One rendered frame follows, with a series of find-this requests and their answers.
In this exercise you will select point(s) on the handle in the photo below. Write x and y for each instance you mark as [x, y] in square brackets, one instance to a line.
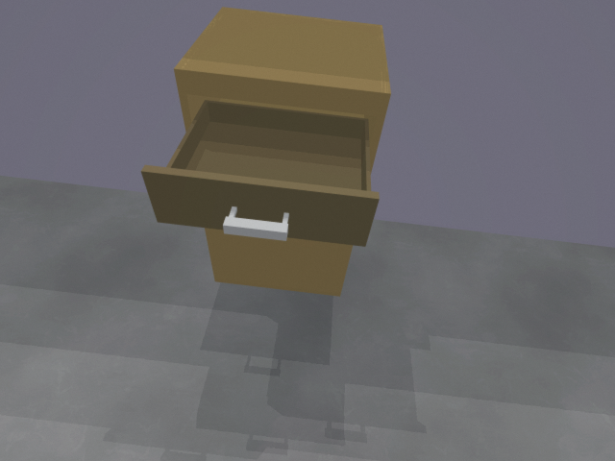
[255, 228]

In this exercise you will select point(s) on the drawer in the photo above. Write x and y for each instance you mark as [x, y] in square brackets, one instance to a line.
[268, 161]

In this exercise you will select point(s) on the cabinet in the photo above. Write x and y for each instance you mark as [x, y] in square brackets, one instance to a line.
[285, 61]

